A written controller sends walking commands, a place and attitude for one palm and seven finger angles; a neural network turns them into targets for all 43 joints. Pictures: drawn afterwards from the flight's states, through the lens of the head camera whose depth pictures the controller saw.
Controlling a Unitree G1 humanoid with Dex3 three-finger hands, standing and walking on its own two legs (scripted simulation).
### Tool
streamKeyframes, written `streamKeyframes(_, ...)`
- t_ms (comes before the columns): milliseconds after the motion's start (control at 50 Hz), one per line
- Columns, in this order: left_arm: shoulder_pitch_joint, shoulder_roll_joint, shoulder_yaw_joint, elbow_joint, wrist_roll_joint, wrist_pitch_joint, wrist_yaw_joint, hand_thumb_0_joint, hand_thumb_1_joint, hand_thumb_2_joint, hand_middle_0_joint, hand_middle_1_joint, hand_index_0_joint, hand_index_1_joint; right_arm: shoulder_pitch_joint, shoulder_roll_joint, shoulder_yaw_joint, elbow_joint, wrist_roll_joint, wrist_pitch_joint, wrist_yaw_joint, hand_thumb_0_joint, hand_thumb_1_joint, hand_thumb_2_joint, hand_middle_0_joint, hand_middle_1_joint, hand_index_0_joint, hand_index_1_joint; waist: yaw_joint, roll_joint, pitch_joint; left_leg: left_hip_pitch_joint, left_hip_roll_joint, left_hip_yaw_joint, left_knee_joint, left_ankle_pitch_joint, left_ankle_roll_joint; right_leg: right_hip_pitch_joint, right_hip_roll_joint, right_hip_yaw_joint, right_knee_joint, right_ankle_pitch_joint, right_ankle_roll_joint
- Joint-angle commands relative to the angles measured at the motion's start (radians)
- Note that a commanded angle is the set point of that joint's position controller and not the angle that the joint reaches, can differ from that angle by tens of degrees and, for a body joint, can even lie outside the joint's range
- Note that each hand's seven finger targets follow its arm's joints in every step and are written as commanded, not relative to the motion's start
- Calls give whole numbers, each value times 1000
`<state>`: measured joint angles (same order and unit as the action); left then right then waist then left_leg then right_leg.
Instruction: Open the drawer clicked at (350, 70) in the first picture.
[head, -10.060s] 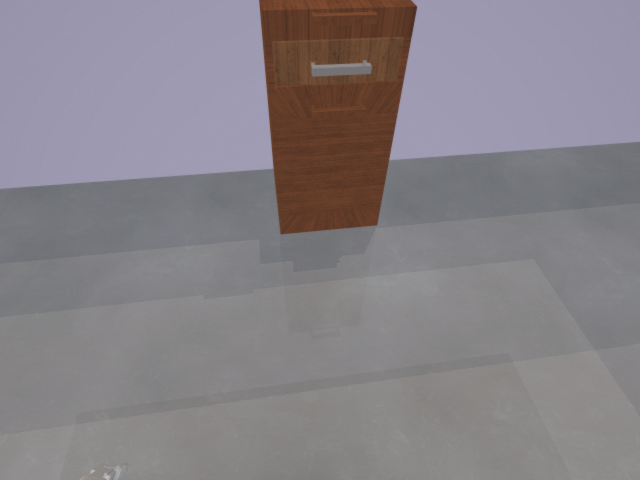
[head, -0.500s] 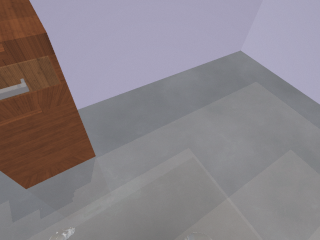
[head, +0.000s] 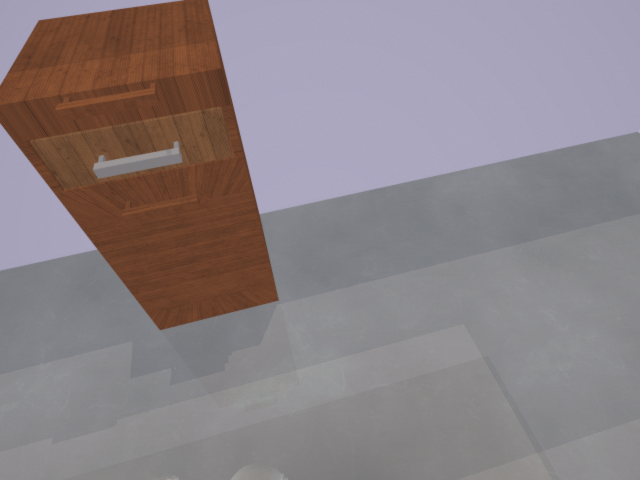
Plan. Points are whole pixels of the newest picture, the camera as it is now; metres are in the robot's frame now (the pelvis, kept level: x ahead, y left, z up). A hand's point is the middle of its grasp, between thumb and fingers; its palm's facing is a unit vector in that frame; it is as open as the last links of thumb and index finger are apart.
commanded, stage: turn to face it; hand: left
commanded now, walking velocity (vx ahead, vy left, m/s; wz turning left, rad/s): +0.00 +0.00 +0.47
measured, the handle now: (139, 157) +0.74 +0.43 -0.03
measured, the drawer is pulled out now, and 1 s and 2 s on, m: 0.00 0.00 0.00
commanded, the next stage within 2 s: take the last steps up to it in 0.44 s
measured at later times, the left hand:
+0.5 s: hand out of the picture +0.00 +0.27 -0.17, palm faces +0.24 -0.94 -0.24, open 7.4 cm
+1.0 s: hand out of the picture -0.10 +0.16 -0.16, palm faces +0.36 -0.92 -0.16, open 7.4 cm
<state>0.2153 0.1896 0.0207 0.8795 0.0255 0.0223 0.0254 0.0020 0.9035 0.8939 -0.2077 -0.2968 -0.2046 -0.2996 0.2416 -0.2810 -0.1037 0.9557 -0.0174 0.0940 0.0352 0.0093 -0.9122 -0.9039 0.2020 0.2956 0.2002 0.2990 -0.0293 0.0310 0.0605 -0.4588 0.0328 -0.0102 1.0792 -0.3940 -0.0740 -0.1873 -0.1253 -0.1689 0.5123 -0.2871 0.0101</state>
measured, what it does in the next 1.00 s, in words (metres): steps on the spot, turning left: left foot, then right foot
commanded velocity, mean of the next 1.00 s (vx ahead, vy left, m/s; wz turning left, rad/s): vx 0.14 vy -0.01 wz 0.18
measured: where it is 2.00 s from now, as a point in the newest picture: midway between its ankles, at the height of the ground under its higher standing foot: (298, 462)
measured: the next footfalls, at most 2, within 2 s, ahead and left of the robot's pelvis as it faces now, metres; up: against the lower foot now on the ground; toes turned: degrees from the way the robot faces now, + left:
left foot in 0.16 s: +0.02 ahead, +0.15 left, +0.00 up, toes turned +10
right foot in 0.66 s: +0.03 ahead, -0.08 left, +0.00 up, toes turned +9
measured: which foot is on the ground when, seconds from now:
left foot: up 0.00-0.14, down 0.16-0.66, up 0.68-1.00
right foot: down 0.00-0.16, up 0.18-0.64, down 0.66-1.00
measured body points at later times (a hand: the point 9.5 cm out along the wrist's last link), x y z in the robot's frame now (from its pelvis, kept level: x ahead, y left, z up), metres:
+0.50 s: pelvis -0.02 +0.06 +0.00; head -0.02 +0.07 +0.45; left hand -0.01 +0.32 -0.15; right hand +0.11 -0.16 -0.13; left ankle -0.02 +0.15 -0.74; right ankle +0.00 -0.10 -0.67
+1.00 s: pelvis +0.02 +0.04 +0.01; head +0.02 +0.04 +0.46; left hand -0.11 +0.21 -0.15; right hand +0.08 -0.19 -0.15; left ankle +0.01 +0.19 -0.69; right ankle -0.01 -0.08 -0.74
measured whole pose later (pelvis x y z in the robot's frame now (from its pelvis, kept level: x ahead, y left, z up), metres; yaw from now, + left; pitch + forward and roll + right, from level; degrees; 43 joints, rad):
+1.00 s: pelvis +0.02 +0.04 +0.01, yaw +16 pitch +0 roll +0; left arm 0.47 0.09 0.02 1.11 0.03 -0.05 0.02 0.00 0.91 0.89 -0.21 -0.30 -0.20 -0.30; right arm 0.32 -0.20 -0.08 1.08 -0.03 0.04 0.03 0.01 -0.91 -0.90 0.20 0.30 0.20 0.30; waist 0.02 0.02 -0.01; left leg -0.48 0.09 0.04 0.88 -0.24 -0.02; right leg -0.04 -0.04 -0.12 0.32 -0.27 0.00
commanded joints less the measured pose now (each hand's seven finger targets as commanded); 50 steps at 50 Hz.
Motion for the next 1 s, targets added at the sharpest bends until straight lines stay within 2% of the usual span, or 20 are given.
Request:
streamKeyframes(0,42,239,74,-53,6,-21,9,0,900,900,-200,-300,-200,-300,-121,-29,13,-114,5,-37,-1,0,-900,-900,200,300,200,300,66,-249,-21,-7,-5,67,-185,-53,-2,42,-233,124,-160,320,-133)
streamKeyframes(40,64,256,82,-38,9,-19,7,0,900,900,-200,-300,-200,-300,-126,-21,22,-119,10,-50,-4,0,-900,-900,200,300,200,300,78,-269,-61,53,-18,91,-295,-79,10,80,-245,113,-102,433,-134)
streamKeyframes(100,55,253,84,-23,-3,-12,3,0,900,900,-200,-300,-200,-300,-38,-40,21,-93,8,-66,-12,0,-900,-900,200,300,200,300,30,-222,-124,235,-38,112,-567,121,29,46,-211,42,43,445,-61)
streamKeyframes(120,56,229,77,-26,-13,-6,1,0,900,900,-200,-300,-200,-300,13,-91,11,-81,7,-76,-10,0,-900,-900,200,300,200,300,-2,-81,-165,395,15,46,-683,275,47,-59,-178,7,185,337,-10)
streamKeyframes(140,59,156,64,-60,-20,-2,-5,0,900,900,-200,-300,-200,-300,64,-205,-16,-81,0,-88,-18,0,-900,-900,200,300,200,300,-32,233,-200,561,294,-307,-720,643,157,-345,-37,-29,405,-163,74)
streamKeyframes(160,-14,135,44,-83,-13,6,1,0,900,900,-200,-300,-200,-300,123,-257,-25,-58,5,-79,-29,0,-900,-900,200,300,200,300,-63,259,-194,507,395,-378,-707,894,266,-383,-1,71,530,-405,79)
streamKeyframes(180,-24,146,49,-77,-11,12,1,0,900,900,-200,-300,-200,-300,105,-230,-18,-54,-1,-78,-36,0,-900,-900,200,300,200,300,-47,153,-169,473,389,-301,-695,870,291,-382,-24,115,601,-352,64)
streamKeyframes(200,-38,136,50,-52,-9,16,6,0,900,900,-200,-300,-200,-300,68,-190,-5,-52,-3,-85,-47,0,-900,-900,200,300,200,300,-39,233,-141,427,312,-268,-702,858,263,-381,-22,143,618,-296,65)
streamKeyframes(280,23,149,53,11,-13,13,-8,0,900,900,-200,-300,-200,-300,-45,-116,27,-79,1,-90,-56,0,-900,-900,200,300,200,300,20,119,-81,363,204,-145,-719,754,220,-340,6,142,647,-124,75)
streamKeyframes(440,-11,120,48,6,-12,23,-2,0,900,900,-200,-300,-200,-300,-17,-103,25,-57,-3,-83,-53,0,-900,-900,200,300,200,300,10,104,-25,276,213,-244,-809,380,250,-276,34,145,452,-132,77)
streamKeyframes(540,11,84,38,15,-17,4,0,0,900,900,-200,-300,-200,-300,-10,-89,22,-36,-10,-80,-52,0,-900,-900,200,300,200,300,15,123,-73,263,202,-291,-780,354,250,-138,74,129,228,-145,56)
streamKeyframes(600,126,74,35,70,-9,-17,-8,0,900,900,-200,-300,-200,-300,-18,-65,25,-22,-5,-80,-50,0,-900,-900,200,300,200,300,60,84,-87,111,139,-265,-748,-45,196,100,96,98,-28,-26,45)
streamKeyframes(620,171,109,42,89,1,-27,-8,0,900,900,-200,-300,-200,-300,-9,-29,29,-17,0,-81,-47,0,-900,-900,200,300,200,300,78,-21,-72,-19,65,-216,-652,-163,152,224,51,161,-137,-78,28)
streamKeyframes(640,231,184,60,96,18,-35,-1,0,900,900,-200,-300,-200,-300,-12,42,44,-37,9,-82,-45,0,-900,-900,200,300,200,300,106,-273,-37,-206,-74,-64,-363,-206,88,260,-171,478,-310,-386,-52)
streamKeyframes(660,228,223,59,78,4,-31,3,0,900,900,-200,-300,-200,-300,-76,11,36,-70,-2,-79,-39,0,-900,-900,200,300,200,300,125,-305,63,-247,-64,-38,-176,-180,79,82,-317,650,-449,-560,-132)
streamKeyframes(680,176,206,56,62,0,-30,5,0,900,900,-200,-300,-200,-300,-80,-14,24,-73,-10,-75,-28,0,-900,-900,200,300,200,300,85,-198,110,-230,-37,-59,-81,-105,81,-36,-316,615,-484,-563,-149)
streamKeyframes(700,135,178,56,70,-5,-48,7,0,900,900,-200,-300,-200,-300,-40,-13,19,-36,-15,-68,-23,0,-900,-900,200,300,200,300,54,-227,115,-201,-14,-64,-29,-21,82,-82,-263,589,-487,-550,-123)
streamKeyframes(740,104,103,35,80,-8,-64,4,0,900,900,-200,-300,-200,-300,34,4,15,14,-18,-67,-14,0,-900,-900,200,300,200,300,12,-179,129,-159,12,-32,25,104,70,-89,-174,402,-440,-352,-83)
streamKeyframes(800,174,72,28,114,-9,-83,0,0,900,900,-200,-300,-200,-300,57,36,20,38,-14,-78,-13,0,-900,-900,200,300,200,300,24,-163,82,-153,22,5,14,189,49,-5,-122,266,-396,-134,-81)
streamKeyframes(980,306,83,39,216,9,-92,-1,0,900,900,-200,-300,-200,-300,-95,84,38,-1,-4,-117,-8,0,-900,-900,200,300,200,300,83,-181,79,-84,55,86,-363,87,60,89,-170,249,-337,7,-154)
